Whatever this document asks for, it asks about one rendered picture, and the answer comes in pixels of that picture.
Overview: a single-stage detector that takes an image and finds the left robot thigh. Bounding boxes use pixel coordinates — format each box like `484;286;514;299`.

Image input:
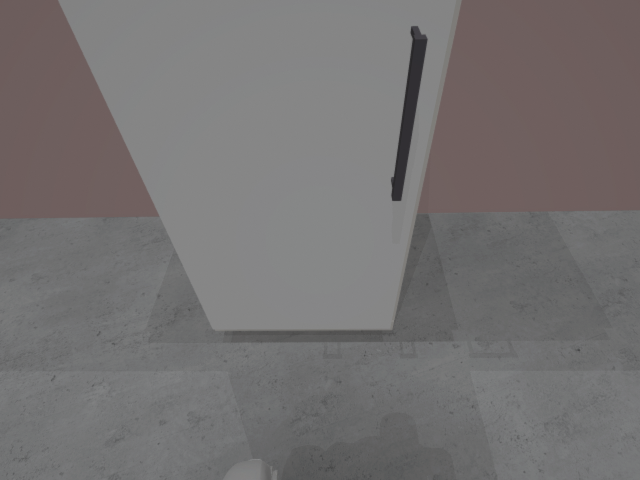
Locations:
222;460;278;480

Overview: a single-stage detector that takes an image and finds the handle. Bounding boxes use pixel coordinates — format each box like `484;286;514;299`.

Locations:
391;26;428;201

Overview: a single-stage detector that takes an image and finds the fridge door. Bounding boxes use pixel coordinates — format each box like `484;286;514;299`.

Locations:
58;0;456;330

